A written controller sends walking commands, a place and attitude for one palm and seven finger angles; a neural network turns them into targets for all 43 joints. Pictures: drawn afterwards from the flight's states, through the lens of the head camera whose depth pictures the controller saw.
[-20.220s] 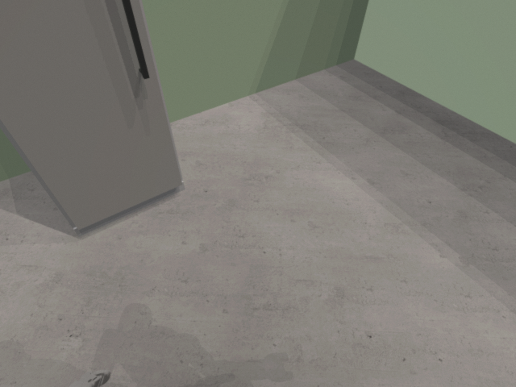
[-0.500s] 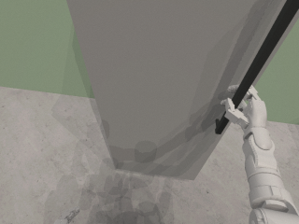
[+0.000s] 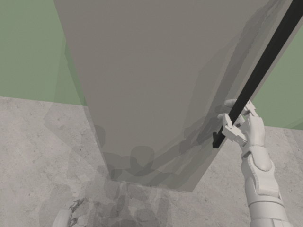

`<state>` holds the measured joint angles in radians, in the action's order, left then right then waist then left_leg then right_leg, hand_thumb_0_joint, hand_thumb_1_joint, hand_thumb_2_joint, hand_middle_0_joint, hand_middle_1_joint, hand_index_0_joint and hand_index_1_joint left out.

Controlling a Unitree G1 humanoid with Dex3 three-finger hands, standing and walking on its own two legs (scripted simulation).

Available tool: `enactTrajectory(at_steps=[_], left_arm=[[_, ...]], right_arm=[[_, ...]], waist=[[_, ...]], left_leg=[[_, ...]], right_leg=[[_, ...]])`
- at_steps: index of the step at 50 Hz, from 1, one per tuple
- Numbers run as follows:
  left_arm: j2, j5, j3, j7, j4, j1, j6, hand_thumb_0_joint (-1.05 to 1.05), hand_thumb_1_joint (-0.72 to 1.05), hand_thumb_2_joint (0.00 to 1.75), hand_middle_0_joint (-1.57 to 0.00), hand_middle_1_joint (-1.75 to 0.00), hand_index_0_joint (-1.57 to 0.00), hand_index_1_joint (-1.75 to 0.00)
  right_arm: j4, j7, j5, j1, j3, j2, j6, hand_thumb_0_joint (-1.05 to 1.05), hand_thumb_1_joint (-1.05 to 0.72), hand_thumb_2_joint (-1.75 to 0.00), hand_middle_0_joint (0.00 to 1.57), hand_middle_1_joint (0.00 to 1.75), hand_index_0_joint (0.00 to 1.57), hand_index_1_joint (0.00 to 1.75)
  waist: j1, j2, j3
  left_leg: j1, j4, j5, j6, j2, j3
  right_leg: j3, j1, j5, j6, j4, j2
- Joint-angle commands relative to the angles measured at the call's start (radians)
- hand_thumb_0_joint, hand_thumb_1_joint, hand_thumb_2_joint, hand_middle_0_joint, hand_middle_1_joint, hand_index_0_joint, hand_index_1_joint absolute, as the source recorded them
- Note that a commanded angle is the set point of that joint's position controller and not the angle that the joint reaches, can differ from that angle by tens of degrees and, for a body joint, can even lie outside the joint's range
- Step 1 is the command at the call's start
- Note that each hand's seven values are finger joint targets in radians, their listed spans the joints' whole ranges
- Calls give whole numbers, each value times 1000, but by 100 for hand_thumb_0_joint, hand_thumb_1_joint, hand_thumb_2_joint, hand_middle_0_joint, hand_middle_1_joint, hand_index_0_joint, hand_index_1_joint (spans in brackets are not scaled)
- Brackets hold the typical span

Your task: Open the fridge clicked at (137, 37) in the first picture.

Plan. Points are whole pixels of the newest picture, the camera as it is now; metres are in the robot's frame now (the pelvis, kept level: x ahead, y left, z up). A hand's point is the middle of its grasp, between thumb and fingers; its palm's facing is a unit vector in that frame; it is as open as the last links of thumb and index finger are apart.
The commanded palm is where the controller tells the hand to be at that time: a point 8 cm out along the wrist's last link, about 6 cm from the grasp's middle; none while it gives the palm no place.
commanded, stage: pull the door a little, standing still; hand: right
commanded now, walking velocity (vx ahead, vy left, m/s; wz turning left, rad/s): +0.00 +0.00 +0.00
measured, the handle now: (244, 89) +0.42 -0.18 +0.18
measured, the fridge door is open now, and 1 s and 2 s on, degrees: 2 32 63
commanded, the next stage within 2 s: walk backward, drawing the door open in 0.10 s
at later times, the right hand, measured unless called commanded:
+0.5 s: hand (220, 172) +0.24 -0.12 +0.10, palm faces -0.01 +0.99 -0.15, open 5.9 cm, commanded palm +0.21 -0.17 +0.10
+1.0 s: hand (194, 211) +0.16 -0.06 +0.10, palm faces +0.17 +0.96 -0.21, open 6.0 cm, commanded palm +0.12 -0.10 +0.10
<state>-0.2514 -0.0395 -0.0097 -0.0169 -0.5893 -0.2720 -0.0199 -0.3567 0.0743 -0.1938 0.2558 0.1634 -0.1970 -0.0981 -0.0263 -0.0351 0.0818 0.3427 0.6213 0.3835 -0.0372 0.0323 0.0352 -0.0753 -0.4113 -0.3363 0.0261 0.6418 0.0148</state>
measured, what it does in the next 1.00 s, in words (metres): shifts its weight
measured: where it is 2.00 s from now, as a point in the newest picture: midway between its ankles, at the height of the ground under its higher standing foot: outside the picture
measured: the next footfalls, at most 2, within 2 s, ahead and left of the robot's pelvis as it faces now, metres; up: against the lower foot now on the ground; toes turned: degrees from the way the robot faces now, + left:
right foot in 1.22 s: -0.07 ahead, +0.00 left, -0.01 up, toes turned -24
left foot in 1.36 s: +0.06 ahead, +0.38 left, +0.00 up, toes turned -31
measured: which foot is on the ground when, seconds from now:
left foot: down 0.00-1.00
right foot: down 0.00-1.00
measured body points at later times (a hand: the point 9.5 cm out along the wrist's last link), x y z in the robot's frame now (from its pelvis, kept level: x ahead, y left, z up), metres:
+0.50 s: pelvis -0.02 -0.01 +0.01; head -0.03 +0.02 +0.46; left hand +0.16 +0.22 -0.07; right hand +0.23 -0.17 +0.11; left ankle -0.05 +0.09 -0.72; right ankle -0.01 -0.10 -0.72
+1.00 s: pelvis -0.09 +0.09 +0.01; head -0.07 +0.13 +0.45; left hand +0.09 +0.31 -0.11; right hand +0.14 -0.11 +0.11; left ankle -0.05 +0.11 -0.72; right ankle -0.01 -0.10 -0.72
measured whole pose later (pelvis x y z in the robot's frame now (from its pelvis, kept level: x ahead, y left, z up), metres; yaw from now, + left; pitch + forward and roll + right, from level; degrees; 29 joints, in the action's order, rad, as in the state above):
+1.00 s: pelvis -0.09 +0.09 +0.01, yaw -9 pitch -1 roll -2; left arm -0.18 0.02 0.03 -0.10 -0.65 -0.21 -0.02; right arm 0.19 -0.09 -0.03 -0.25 -0.04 -0.16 -0.05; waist -0.06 -0.04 -0.02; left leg 0.33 0.62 0.33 0.04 0.10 0.07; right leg 0.07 -0.33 -0.04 -0.05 0.37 0.03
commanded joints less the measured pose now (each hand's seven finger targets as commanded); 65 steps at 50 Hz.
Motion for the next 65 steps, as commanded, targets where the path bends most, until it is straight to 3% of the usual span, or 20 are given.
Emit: enactTrajectory(at_steps=[1,9,11,13,21,34,45,47,49,51,52,53,55,57,58,59,60,61,63,65], left_arm=[[-112,2,48,-2,151,37,-46,0,90,90,-20,-30,-20,-30],[-93,3,31,3,218,100,-50,0,90,90,-20,-30,-20,-30],[-95,-6,13,-37,194,126,-28,0,90,90,-20,-30,-20,-30],[-86,18,18,-62,170,134,3,0,90,90,-20,-30,-20,-30],[-69,40,9,-70,218,175,93,0,90,90,-20,-30,-20,-30],[-64,77,31,-81,186,212,52,0,90,90,-20,-30,-20,-30],[-17,47,66,-84,80,163,-46,0,90,90,-20,-30,-20,-30],[-39,51,75,-91,72,149,-68,0,90,90,-20,-30,-20,-30],[-66,87,84,-95,111,241,-49,0,90,90,-20,-30,-20,-30],[-28,86,69,-90,113,310,-54,0,90,90,-20,-30,-20,-30],[8,65,70,-90,84,253,-63,0,90,90,-20,-30,-20,-30],[2,52,84,-90,77,249,-66,0,90,90,-20,-30,-20,-30],[29,62,80,-86,12,141,-107,0,90,90,-20,-30,-20,-30],[35,47,83,-100,-13,98,-155,0,90,90,-20,-30,-20,-30],[16,43,87,-111,-40,21,-183,0,90,90,-20,-30,-20,-30],[-54,86,76,-102,19,105,-181,0,90,90,-20,-30,-20,-30],[-101,135,87,-75,115,213,-147,0,90,90,-20,-30,-20,-30],[-148,92,128,-60,123,247,-111,0,90,90,-20,-30,-20,-30],[-74,95,100,-63,140,242,-129,0,90,90,-20,-30,-20,-30],[-40,51,76,-81,107,190,-158,0,90,90,-20,-30,-20,-30]], right_arm=[[360,34,-18,124,0,-113,-93,0,-90,-90,45,140,45,140],[633,36,-38,-286,-13,-92,-48,0,-90,-90,45,140,45,140],[743,-49,89,40,23,-276,-87,0,-90,-90,45,140,45,140],[582,-93,116,-198,-89,-104,-66,0,-90,-90,45,140,45,140],[674,-135,151,-335,-183,-59,-47,0,-90,-90,45,140,45,140],[709,-153,199,-315,-221,-49,-47,0,-90,-90,45,140,45,140],[778,-141,209,-301,-248,-21,-23,0,-90,-90,45,140,45,140],[790,-133,199,-317,-247,-8,-18,0,-90,-90,45,140,45,140],[766,-136,204,-389,-205,-19,-9,0,-90,-90,45,140,45,140],[772,-134,202,-462,-154,-41,-14,0,-90,-90,45,140,45,140],[800,-141,210,-408,-148,-69,-15,0,-90,-90,45,140,45,140],[869,-145,225,-305,-150,-72,-10,0,-90,-90,45,140,45,140],[793,-140,248,-269,-170,-49,-13,0,-90,-90,45,140,45,140],[783,-112,253,-236,-193,-27,-50,0,-90,-90,45,140,45,140],[773,-102,244,-200,-222,-2,-60,0,-90,-90,45,140,45,140],[765,-96,216,-246,-228,25,-92,0,-90,-90,45,140,45,140],[867,-115,253,-295,-152,-74,-109,0,-90,-90,45,140,45,140],[925,-120,232,-293,-41,-144,-115,0,-90,-90,45,140,45,140],[871,-95,195,-423,-101,-16,-100,0,-90,-90,45,140,45,140],[883,-117,190,-318,-91,-44,-75,0,-90,-90,45,140,45,140]], waist=[[40,32,342],[69,62,255],[14,11,168],[11,72,114],[-1,20,154],[-9,-48,42],[-57,94,79],[-79,-73,65],[-26,-222,51],[37,-24,-10],[6,309,21],[24,355,18],[-42,173,-46],[-90,194,-84],[-175,84,-63],[-153,-443,-8],[-1,-266,92],[24,38,78],[47,-175,-40],[31,-34,13]], left_leg=[[-113,-24,-696,26,-9,-15],[-176,-48,-702,28,-16,-6],[-88,-174,-695,76,-89,-139],[-98,-211,-698,100,-115,-113],[-93,-166,-501,84,-59,-29],[-73,-132,-59,37,-26,-87],[91,-332,-114,126,-60,17],[111,-55,-166,220,67,52],[-122,190,113,93,-9,-186],[-298,-214,97,30,-53,-231],[-86,-511,225,3,-187,-265],[103,-609,351,-20,-316,-282],[165,-537,50,117,-203,-16],[275,-351,-501,311,15,261],[341,104,-750,421,124,310],[469,829,-14,306,80,87],[290,1072,137,112,-67,-305],[278,866,204,48,-121,-444],[-1,357,172,63,-98,-271],[-334,-45,16,77,34,39]], right_leg=[[60,269,618,14,-13,4],[50,252,575,13,-48,8],[31,313,425,46,-48,20],[45,306,378,41,-76,29],[111,423,675,38,-187,101],[410,139,-14,87,-460,219],[98,346,121,3,-200,17],[310,338,66,81,-429,134],[651,-37,-204,153,-544,315],[377,-248,-147,66,-322,187],[114,-55,-140,-26,32,-34],[-2,-27,-177,-60,448,-88],[-66,46,-142,-65,500,-43],[-171,391,-151,-22,142,-29],[-82,621,-15,51,-386,33],[396,577,357,134,-584,406],[800,326,454,236,-374,664],[669,277,469,206,-292,617],[410,-136,-69,116,-290,382],[184,-219,-280,8,-193,156]])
